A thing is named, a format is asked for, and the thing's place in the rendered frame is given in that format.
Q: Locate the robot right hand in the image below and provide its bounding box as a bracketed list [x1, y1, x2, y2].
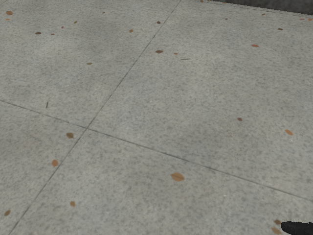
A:
[281, 221, 313, 235]

